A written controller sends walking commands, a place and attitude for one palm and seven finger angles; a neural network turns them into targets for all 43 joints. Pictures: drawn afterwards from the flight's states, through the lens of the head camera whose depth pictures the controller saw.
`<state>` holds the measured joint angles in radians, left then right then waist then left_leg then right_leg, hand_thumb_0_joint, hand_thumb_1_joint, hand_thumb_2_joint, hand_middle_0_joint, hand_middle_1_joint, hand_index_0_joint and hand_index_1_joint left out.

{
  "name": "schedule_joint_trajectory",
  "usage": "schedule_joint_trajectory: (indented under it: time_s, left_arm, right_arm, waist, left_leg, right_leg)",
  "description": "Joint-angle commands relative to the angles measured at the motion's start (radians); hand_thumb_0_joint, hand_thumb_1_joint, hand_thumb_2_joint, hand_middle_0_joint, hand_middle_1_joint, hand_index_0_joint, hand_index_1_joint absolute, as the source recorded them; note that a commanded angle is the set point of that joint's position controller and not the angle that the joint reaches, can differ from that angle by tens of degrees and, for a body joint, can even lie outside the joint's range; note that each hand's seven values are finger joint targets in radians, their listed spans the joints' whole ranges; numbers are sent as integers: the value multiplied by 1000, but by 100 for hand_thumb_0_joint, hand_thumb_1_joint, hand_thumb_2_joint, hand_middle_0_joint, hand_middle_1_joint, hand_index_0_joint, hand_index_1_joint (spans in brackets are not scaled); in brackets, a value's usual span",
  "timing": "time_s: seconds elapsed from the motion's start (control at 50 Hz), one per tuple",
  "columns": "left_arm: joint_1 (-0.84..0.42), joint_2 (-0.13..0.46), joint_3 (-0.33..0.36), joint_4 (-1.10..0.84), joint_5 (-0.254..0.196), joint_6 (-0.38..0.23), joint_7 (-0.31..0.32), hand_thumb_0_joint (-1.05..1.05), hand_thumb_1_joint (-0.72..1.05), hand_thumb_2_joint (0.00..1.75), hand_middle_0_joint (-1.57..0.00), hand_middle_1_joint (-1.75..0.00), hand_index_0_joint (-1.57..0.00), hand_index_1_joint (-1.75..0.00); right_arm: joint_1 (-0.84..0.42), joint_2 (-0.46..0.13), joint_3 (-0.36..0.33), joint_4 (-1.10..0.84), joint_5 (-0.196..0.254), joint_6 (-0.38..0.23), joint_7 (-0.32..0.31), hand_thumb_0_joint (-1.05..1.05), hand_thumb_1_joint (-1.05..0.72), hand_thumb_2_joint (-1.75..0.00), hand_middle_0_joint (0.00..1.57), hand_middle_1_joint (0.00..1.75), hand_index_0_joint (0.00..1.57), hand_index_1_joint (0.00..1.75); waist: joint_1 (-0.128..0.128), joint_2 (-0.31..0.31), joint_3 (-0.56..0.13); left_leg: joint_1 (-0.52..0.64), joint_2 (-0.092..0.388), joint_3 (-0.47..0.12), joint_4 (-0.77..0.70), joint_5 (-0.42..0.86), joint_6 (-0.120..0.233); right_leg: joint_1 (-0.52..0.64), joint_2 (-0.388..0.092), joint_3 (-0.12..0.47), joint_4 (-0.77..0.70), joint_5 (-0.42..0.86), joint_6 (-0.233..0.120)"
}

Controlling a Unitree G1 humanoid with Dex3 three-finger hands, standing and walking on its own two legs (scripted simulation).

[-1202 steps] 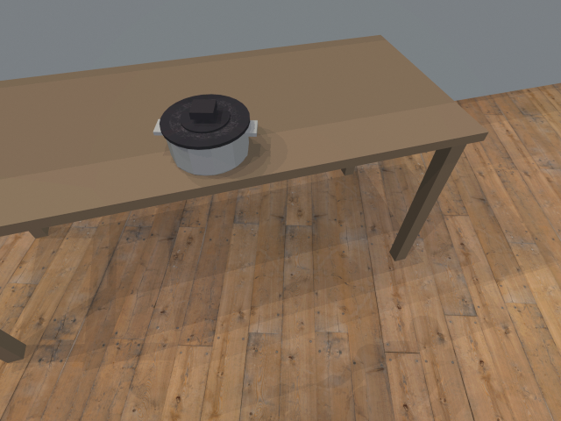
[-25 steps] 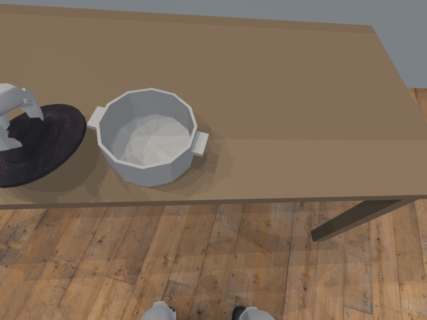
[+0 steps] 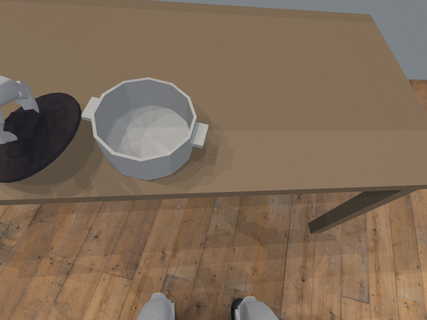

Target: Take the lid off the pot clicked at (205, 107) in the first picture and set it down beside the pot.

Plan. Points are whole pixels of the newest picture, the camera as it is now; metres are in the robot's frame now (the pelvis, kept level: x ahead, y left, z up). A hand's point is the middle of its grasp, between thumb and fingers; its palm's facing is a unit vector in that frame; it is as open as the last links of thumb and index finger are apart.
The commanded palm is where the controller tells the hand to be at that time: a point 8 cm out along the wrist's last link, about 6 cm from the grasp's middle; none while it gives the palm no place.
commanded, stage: lower the lid onto the table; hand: left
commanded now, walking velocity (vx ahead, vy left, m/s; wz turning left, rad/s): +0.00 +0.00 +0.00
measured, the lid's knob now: (19, 124) +0.48 +0.35 +0.01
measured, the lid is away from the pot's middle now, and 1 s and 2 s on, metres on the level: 0.22 0.23 0.23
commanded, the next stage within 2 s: open the fingers wide in 0.34 s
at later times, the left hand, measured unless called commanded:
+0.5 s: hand (13, 137) +0.45 +0.35 +0.01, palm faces -0.48 -0.13 -0.87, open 8.8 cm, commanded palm +0.47 +0.33 +0.07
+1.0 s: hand (10, 143) +0.43 +0.35 +0.01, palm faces -0.48 -0.12 -0.87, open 8.8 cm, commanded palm +0.46 +0.34 +0.07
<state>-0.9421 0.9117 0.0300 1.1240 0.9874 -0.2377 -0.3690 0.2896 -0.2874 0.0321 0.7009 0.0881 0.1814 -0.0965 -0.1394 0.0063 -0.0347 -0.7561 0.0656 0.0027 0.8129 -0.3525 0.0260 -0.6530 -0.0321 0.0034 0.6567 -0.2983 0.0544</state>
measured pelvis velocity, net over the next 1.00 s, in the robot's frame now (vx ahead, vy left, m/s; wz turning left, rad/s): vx -0.01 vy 0.01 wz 0.00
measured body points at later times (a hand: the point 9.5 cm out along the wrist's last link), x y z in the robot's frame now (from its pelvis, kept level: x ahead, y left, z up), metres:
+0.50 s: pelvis -0.01 +0.01 -0.01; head +0.12 +0.04 +0.41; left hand +0.47 +0.35 +0.06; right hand +0.00 -0.27 -0.12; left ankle +0.01 +0.10 -0.71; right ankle +0.00 -0.19 -0.71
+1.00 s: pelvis -0.01 +0.01 -0.01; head +0.11 +0.04 +0.43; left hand +0.45 +0.35 +0.06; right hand +0.03 -0.27 -0.12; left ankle +0.01 +0.10 -0.71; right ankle +0.00 -0.19 -0.71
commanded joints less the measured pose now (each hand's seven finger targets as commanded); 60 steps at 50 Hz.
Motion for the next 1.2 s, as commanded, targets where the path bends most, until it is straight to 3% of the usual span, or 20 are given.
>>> schedule_joint_trajectory:
  time_s: [0.0, 0.04, 0.18, 0.3, 0.34, 0.38, 0.4, 0.42, 0.44, 0.46, 0.48, 0.54, 0.68, 0.74, 0.76, 0.82, 0.96, 1.02, 1.08, 1.18]
  left_arm:
    - [-357, 299, 63, -114, -11, 1, 32, 0, 54, 107, -77, -100, -71, -99]
    - [-380, 258, 32, -128, -14, 0, 24, 0, 54, 107, -77, -100, -71, -99]
    - [-360, 283, 40, -74, -6, -5, 17, 0, 54, 107, -77, -100, -71, -99]
    - [-468, 421, 153, -295, 0, -45, 49, 0, 54, 107, -77, -100, -71, -99]
    - [-453, 381, 146, -306, -15, -44, 61, 0, 54, 107, -77, -100, -71, -99]
    - [-392, 313, 96, -169, -13, -14, 71, 0, 54, 107, -77, -100, -71, -99]
    - [-407, 319, 88, -165, -12, -4, 76, 0, 54, 107, -77, -100, -71, -99]
    - [-170, 327, 174, -163, -16, 7, 82, 0, 54, 107, -77, -100, -71, -99]
    - [-181, 328, 174, -259, -9, -4, 83, 0, 54, 105, -75, -101, -70, -99]
    - [-216, 329, 176, -332, -3, -5, 93, 0, 53, 103, -74, -101, -69, -99]
    - [-235, 316, 164, -324, 0, 5, 103, 0, 52, 100, -73, -101, -68, -100]
    - [-296, 264, 112, -236, -11, 37, 113, 0, 49, 94, -69, -101, -64, -100]
    - [-305, 251, 93, -270, 5, 32, 111, 0, 41, 84, -60, -101, -57, -100]
    - [-290, 271, 124, -277, -4, 24, 113, 0, 38, 79, -57, -101, -54, -100]
    - [-283, 232, 91, -257, -6, 28, 113, 0, 37, 77, -56, -101, -52, -100]
    - [-283, 227, 87, -236, -6, 34, 120, 0, 33, 72, -52, -101, -49, -100]
    - [-275, 257, 110, -257, 3, 28, 125, 0, 25, 62, -44, -100, -42, -99]
    - [-263, 253, 108, -241, -3, 33, 123, 0, 21, 58, -40, -99, -39, -99]
    - [-260, 277, 130, -268, 1, 24, 120, 0, 18, 54, -37, -99, -36, -99]
    - [-280, 247, 94, -228, -1, 28, 117, 0, 11, 47, -31, -98, -31, -98]
  right_arm:
    - [128, -210, -62, -61, -5, -5, -21, 0, -90, -90, 20, 30, 20, 30]
    - [126, -207, -62, -64, -3, -7, -17, 0, -90, -90, 20, 30, 20, 30]
    - [130, -205, -51, -81, -3, 12, -15, 0, -90, -90, 20, 30, 20, 30]
    - [157, -204, -67, -74, -23, 17, -27, 0, -90, -90, 20, 30, 20, 30]
    - [156, -200, -67, -69, -23, 7, -27, 0, -90, -90, 20, 30, 20, 30]
    - [141, -199, -59, -59, -16, 9, -21, 0, -90, -90, 20, 30, 20, 30]
    - [141, -205, -56, -64, -13, 10, -19, 0, -90, -90, 20, 30, 20, 30]
    - [138, -188, -71, -106, -15, 15, 4, 0, -90, -90, 20, 30, 20, 30]
    - [119, -196, -71, -113, -16, 19, 13, 0, -90, -90, 20, 30, 20, 30]
    - [121, -188, -80, -105, -25, 29, 20, 0, -90, -90, 20, 30, 20, 30]
    - [115, -189, -84, -100, -28, 39, 25, 0, -90, -90, 20, 30, 20, 30]
    - [110, -196, -80, -85, -16, 41, 21, 0, -90, -90, 20, 30, 20, 30]
    - [112, -193, -85, -82, -16, 27, 17, 0, -90, -90, 20, 30, 20, 30]
    - [109, -192, -87, -92, -18, 22, 17, 0, -90, -90, 20, 30, 20, 30]
    - [110, -189, -88, -90, -19, 22, 18, 0, -90, -90, 20, 30, 20, 30]
    - [103, -194, -87, -92, -17, 23, 18, 0, -90, -90, 20, 30, 20, 30]
    - [108, -193, -87, -94, -19, 19, 17, 0, -90, -90, 20, 30, 20, 30]
    - [104, -196, -86, -95, -18, 22, 19, 0, -90, -90, 20, 30, 20, 30]
    - [105, -195, -89, -95, -19, 25, 17, 0, -90, -90, 20, 30, 20, 30]
    - [103, -198, -84, -90, -15, 26, 16, 0, -90, -90, 20, 30, 20, 30]
  waist:
    - [-24, 119, -403]
    - [-26, 145, -409]
    - [-35, 117, -412]
    - [-18, 282, -584]
    - [-15, 314, -601]
    - [-36, 217, -453]
    - [-40, 175, -428]
    - [50, 200, -478]
    - [58, 289, -545]
    - [50, 300, -594]
    - [33, 269, -573]
    - [-4, 149, -435]
    - [6, 211, -476]
    - [20, 208, -496]
    - [5, 198, -483]
    - [1, 151, -433]
    - [14, 206, -496]
    - [9, 170, -459]
    - [19, 198, -486]
    - [5, 171, -420]
  left_leg:
    - [387, -61, -2, -43, 358, 45]
    - [392, -55, -1, -38, 369, 43]
    - [324, -58, -4, 14, 328, 42]
    - [463, -46, -28, 23, 414, 40]
    - [512, -39, -35, 22, 507, 35]
    - [421, -41, -30, 17, 390, 35]
    - [370, -47, -25, 5, 305, 41]
    - [394, -67, -32, -12, 351, 28]
    - [478, -56, -32, -12, 468, 18]
    - [528, -53, -40, 1, 544, 16]
    - [521, -53, -39, 6, 532, 20]
    - [412, -59, -30, -28, 370, 36]
    - [482, -57, -38, -36, 402, 28]
    - [489, -59, -38, -38, 437, 28]
    - [488, -60, -32, -31, 433, 29]
    - [438, -61, -30, -43, 362, 31]
    - [486, -61, -30, -26, 450, 28]
    - [445, -64, -24, -29, 407, 30]
    - [478, -62, -33, -30, 446, 27]
    - [425, -63, -28, -40, 352, 31]
  right_leg:
    - [-28, 110, -84, -32, 150, -75]
    - [-49, 109, -87, -19, 154, -78]
    - [-93, 117, -87, 25, 117, -74]
    - [-88, 118, -78, 33, 133, -82]
    - [-104, 117, -83, 34, 161, -85]
    - [-150, 119, -91, 26, 101, -80]
    - [-139, 118, -87, 19, 78, -76]
    - [-62, 115, -99, 28, 95, -95]
    - [-65, 111, -97, 36, 142, -101]
    - [-63, 113, -92, 31, 173, -96]
    - [-71, 115, -87, 21, 173, -90]
    - [-78, 114, -88, -1, 125, -84]
    - [-80, 110, -83, -2, 120, -88]
    - [-57, 108, -82, -1, 140, -90]
    - [-64, 109, -81, -2, 144, -87]
    - [-69, 109, -83, -8, 117, -85]
    - [-50, 106, -80, 6, 163, -87]
    - [-51, 107, -81, 1, 154, -85]
    - [-48, 107, -84, 3, 157, -88]
    - [-71, 108, -84, -2, 113, -88]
